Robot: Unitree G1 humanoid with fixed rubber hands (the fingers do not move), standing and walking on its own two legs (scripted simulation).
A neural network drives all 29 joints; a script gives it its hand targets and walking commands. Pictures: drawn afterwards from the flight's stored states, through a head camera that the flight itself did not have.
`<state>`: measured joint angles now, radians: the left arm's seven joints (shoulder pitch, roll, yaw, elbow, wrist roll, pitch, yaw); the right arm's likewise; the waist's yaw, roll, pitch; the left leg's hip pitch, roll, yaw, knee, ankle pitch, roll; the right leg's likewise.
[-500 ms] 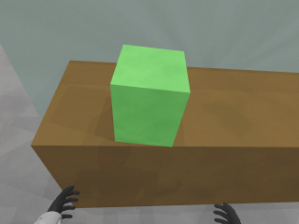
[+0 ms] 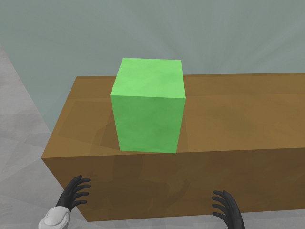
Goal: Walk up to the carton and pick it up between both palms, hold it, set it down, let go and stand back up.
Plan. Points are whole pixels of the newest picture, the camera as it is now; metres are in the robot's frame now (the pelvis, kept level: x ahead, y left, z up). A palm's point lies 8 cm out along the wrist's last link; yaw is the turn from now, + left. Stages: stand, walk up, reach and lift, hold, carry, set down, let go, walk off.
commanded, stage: reach and lift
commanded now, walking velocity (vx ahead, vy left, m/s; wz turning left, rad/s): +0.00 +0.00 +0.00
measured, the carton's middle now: (149, 106) +0.51 +0.01 +0.05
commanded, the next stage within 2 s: none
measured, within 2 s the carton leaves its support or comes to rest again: neither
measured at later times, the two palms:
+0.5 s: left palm (62, 187) +0.24 +0.24 +0.00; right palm (219, 183) +0.25 -0.18 +0.01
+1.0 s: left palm (65, 153) +0.30 +0.23 +0.07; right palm (223, 155) +0.30 -0.18 +0.07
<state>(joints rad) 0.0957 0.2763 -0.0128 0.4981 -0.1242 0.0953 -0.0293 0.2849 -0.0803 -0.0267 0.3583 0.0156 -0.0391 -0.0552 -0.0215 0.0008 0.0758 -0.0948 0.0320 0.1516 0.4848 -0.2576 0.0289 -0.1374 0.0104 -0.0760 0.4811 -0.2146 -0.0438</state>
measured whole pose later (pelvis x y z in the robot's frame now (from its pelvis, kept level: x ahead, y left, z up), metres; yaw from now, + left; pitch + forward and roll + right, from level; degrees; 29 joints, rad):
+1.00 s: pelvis +0.05 +0.01 +0.01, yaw +1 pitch -3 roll -1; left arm 0.07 0.27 0.03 -0.02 -0.20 0.24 -0.02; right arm 0.14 -0.17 0.00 -0.01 0.25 0.10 -0.14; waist 0.01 -0.01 0.05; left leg -0.06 0.02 0.13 0.36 -0.26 0.03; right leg -0.06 0.02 -0.09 0.30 -0.18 -0.02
